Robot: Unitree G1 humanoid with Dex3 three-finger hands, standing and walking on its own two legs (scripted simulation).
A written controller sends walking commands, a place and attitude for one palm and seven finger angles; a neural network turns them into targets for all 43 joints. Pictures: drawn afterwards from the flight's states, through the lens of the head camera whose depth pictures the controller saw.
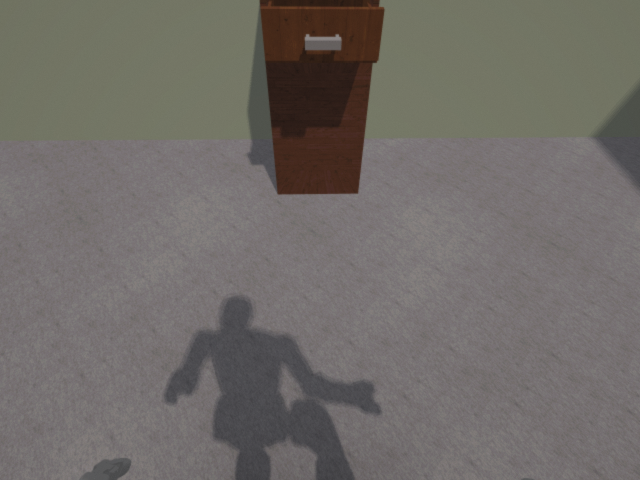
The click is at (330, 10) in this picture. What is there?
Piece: drawer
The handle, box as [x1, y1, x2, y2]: [305, 34, 341, 49]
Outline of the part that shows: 306,34 305,49 340,49 341,40 338,34 335,34 334,37 309,37 308,34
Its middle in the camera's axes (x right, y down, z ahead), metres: +0.00 -0.56 +1.09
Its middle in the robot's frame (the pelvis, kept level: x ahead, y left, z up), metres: +1.20 +0.06 +0.05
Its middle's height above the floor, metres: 0.81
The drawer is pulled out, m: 0.24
